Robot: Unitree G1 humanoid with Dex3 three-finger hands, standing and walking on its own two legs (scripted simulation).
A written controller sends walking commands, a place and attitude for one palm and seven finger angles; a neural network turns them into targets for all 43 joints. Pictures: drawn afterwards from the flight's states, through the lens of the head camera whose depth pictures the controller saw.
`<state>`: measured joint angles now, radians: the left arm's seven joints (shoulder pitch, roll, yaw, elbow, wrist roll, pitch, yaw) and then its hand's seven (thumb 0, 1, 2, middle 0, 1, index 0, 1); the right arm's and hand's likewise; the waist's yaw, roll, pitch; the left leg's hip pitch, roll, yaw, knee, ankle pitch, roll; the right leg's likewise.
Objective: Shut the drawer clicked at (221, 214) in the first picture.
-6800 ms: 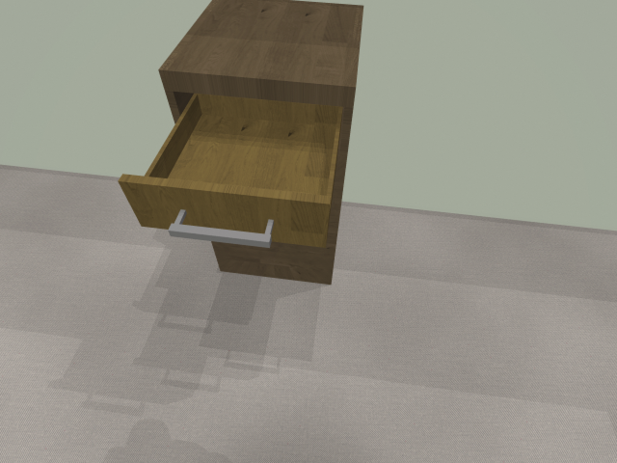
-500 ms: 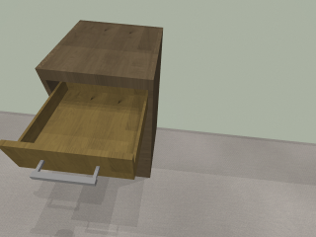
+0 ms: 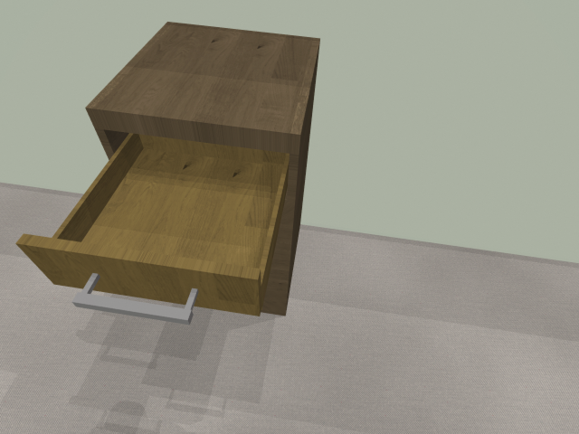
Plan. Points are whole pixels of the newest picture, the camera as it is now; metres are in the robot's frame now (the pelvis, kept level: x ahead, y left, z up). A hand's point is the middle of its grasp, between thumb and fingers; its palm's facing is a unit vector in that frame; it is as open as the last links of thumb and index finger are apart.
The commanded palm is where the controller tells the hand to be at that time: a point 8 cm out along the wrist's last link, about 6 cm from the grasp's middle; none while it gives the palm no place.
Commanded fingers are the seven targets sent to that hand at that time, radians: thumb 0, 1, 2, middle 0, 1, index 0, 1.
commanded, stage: shuffle to correct the standing spot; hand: left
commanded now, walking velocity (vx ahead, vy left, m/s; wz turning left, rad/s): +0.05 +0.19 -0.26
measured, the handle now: (138, 297) +0.32 +0.27 -0.06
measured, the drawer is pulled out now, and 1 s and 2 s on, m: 0.30 0.30 0.30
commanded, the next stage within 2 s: come to a stop and stand still in 0.58 s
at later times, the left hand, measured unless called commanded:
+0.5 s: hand out of the picture +0.07 +0.21 -0.16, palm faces +0.01 -0.97 -0.26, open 7.4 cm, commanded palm none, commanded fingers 0.00 0.90 0.90 -0.20 -0.30 -0.20 -0.30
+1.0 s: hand out of the picture +0.05 +0.30 -0.18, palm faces +0.01 -0.97 -0.26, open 7.4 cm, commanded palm none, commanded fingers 0.00 0.90 0.90 -0.20 -0.30 -0.20 -0.30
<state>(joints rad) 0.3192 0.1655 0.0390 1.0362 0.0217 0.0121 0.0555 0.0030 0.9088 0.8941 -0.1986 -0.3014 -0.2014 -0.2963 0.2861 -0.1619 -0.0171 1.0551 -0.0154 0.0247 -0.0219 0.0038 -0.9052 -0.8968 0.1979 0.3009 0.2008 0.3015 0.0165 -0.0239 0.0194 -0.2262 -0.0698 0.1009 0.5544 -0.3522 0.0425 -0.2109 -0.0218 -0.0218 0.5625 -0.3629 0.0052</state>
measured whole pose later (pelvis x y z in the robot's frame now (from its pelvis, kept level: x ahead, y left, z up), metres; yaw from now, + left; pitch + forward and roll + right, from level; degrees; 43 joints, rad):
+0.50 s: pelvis +0.00 +0.03 +0.00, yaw -3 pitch +0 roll +1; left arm 0.24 0.14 0.04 0.95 0.03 0.01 0.06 0.00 0.91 0.89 -0.20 -0.30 -0.20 -0.30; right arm 0.33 -0.16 -0.02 1.03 -0.01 0.05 -0.01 0.01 -0.91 -0.90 0.20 0.30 0.20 0.30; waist 0.00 0.02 0.04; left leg -0.26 -0.12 0.15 0.65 -0.38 0.04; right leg -0.26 -0.08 -0.13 0.61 -0.34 -0.04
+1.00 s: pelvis +0.03 +0.09 -0.01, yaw -2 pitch +0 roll +2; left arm 0.30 0.25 0.05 1.00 0.02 0.03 0.01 0.01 0.91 0.89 -0.19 -0.30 -0.20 -0.30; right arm 0.21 -0.14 -0.01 0.98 -0.03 0.02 -0.02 0.00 -0.93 -0.90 0.20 0.30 0.20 0.30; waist 0.01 -0.06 0.02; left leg -0.35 0.05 0.00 0.55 -0.20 -0.07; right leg -0.30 -0.02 -0.04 0.69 -0.43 0.00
